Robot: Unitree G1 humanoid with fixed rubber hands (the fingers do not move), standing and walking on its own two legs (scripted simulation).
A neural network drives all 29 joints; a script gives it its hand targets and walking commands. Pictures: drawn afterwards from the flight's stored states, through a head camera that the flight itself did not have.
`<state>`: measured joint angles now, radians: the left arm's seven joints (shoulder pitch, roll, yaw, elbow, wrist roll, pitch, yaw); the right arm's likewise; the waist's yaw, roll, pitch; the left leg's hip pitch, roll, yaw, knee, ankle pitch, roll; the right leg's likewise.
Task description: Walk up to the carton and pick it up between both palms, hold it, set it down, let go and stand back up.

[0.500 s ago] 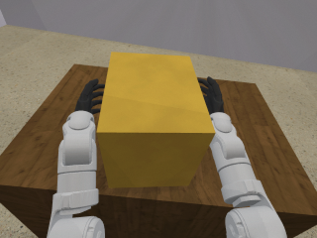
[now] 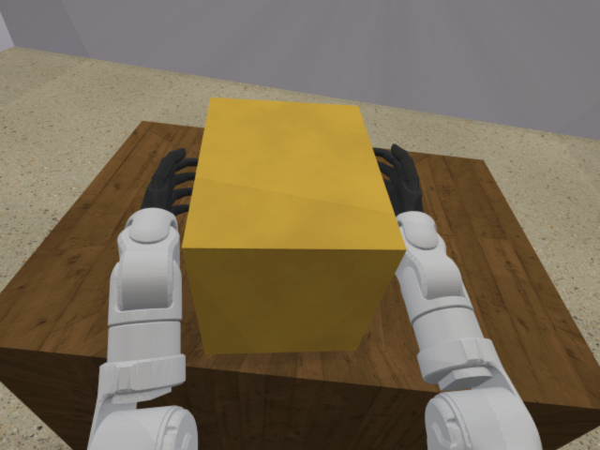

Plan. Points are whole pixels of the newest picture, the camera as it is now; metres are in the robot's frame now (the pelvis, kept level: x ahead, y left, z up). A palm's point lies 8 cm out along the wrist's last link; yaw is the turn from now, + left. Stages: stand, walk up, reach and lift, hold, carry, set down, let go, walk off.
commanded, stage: hold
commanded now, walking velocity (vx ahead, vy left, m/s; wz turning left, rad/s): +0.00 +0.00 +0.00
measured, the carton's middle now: (284, 225) +0.39 +0.00 +0.12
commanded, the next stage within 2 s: none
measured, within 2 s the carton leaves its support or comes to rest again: neither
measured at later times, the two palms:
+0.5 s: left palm (160, 211) +0.36 +0.16 +0.17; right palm (403, 206) +0.36 -0.15 +0.18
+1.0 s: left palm (161, 209) +0.36 +0.16 +0.17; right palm (403, 206) +0.37 -0.15 +0.18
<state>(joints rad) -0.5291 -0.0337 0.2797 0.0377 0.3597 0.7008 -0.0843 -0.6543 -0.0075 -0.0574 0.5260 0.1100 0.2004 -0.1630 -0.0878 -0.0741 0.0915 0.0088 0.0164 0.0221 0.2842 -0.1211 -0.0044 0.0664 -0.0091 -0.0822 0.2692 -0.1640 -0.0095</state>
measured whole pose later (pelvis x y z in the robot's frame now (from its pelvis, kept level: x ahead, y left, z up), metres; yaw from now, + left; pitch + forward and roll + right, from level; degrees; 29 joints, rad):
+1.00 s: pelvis +0.00 +0.00 +0.00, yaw +0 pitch -9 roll +0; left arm -0.54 -0.03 0.28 0.05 0.36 0.70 -0.08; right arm -0.66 -0.01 -0.06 0.54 0.11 0.20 -0.16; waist -0.08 -0.07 0.09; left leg 0.00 0.02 0.02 0.28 -0.12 0.00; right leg 0.06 -0.01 -0.08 0.27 -0.16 -0.01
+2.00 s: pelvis +0.00 +0.00 +0.00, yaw +0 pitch -10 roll +0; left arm -0.53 -0.03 0.28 0.03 0.36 0.70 -0.08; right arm -0.66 -0.01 -0.06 0.52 0.11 0.20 -0.16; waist -0.09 -0.07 0.08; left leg 0.00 0.02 0.02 0.29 -0.12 0.00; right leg 0.07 -0.01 -0.08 0.27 -0.17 -0.01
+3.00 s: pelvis +0.00 +0.00 +0.00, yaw +0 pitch -10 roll +0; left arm -0.54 -0.03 0.29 0.05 0.36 0.70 -0.08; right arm -0.67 -0.01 -0.06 0.53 0.10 0.21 -0.16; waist -0.08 -0.07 0.09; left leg 0.00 0.01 0.02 0.28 -0.12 0.00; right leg 0.06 -0.01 -0.08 0.27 -0.16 -0.01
